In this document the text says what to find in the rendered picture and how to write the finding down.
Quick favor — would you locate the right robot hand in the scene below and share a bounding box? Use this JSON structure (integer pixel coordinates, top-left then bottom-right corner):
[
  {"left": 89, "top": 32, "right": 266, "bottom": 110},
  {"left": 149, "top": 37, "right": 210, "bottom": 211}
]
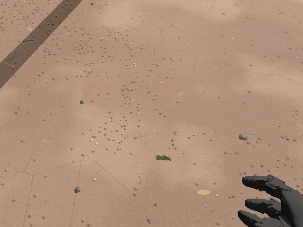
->
[{"left": 238, "top": 174, "right": 303, "bottom": 227}]

